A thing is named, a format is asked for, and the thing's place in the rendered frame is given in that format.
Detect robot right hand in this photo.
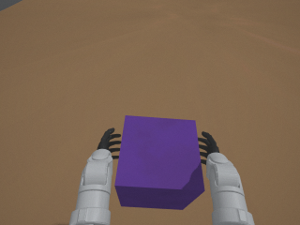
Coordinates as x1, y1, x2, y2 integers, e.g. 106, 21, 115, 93
198, 131, 219, 165

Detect left robot forearm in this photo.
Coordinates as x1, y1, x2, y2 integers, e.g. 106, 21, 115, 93
68, 149, 113, 225

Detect robot left hand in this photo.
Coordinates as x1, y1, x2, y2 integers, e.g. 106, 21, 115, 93
97, 127, 121, 159

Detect carton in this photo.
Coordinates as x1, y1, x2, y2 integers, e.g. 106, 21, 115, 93
114, 115, 205, 210

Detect right robot forearm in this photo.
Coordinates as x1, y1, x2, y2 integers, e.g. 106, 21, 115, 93
206, 152, 255, 225

